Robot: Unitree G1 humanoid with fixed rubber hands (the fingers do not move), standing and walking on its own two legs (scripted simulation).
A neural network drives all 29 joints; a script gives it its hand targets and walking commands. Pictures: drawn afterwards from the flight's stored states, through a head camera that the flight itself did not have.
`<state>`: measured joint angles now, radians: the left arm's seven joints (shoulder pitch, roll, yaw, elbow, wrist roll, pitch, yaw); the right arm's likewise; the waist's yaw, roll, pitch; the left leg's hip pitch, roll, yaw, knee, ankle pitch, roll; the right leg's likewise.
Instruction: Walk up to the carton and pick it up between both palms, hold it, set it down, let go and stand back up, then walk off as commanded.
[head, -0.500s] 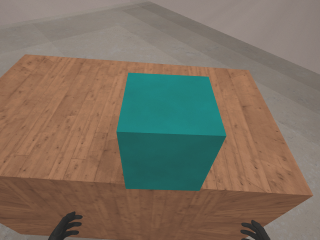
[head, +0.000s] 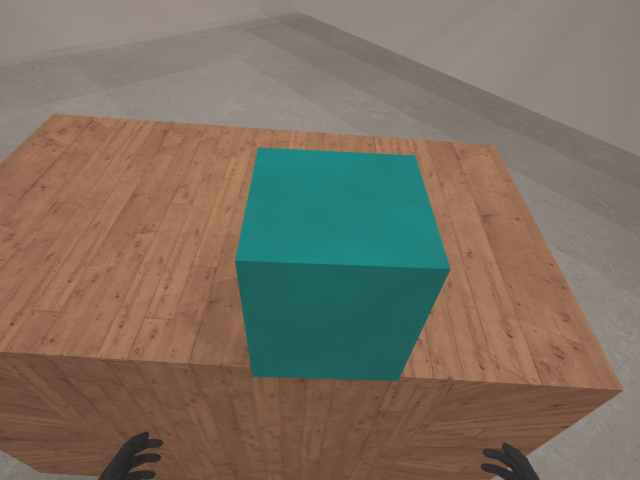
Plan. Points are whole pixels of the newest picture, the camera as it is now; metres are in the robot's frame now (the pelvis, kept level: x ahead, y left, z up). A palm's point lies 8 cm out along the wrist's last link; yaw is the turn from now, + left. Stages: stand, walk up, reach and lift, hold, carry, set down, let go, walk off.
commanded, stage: stand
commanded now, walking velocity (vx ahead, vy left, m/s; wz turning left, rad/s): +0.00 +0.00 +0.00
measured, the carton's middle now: (331, 269) +0.39 +0.01 +0.07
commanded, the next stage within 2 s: walk off in 1.06 s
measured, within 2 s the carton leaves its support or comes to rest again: neither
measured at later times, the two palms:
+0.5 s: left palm out of the picture +0.12 +0.26 -0.09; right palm out of the picture +0.14 -0.26 -0.07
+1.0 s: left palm out of the picture +0.12 +0.26 -0.09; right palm out of the picture +0.14 -0.25 -0.07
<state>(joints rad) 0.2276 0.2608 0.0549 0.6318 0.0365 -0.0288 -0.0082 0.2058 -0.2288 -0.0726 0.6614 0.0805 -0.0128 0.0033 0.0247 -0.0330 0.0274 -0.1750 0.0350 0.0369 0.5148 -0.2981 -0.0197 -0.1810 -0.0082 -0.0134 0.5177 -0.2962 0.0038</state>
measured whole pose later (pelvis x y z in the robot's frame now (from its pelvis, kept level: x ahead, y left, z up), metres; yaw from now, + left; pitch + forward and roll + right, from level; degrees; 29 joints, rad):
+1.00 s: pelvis +0.00 +0.00 +0.00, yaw +0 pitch -3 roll +0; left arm 0.22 0.27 0.05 0.70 0.04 -0.03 -0.01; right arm 0.21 -0.23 -0.07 0.66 0.08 -0.01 0.00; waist 0.02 -0.03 0.02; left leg -0.18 0.04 0.04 0.52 -0.30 -0.02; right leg -0.18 -0.01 -0.01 0.52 -0.29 0.00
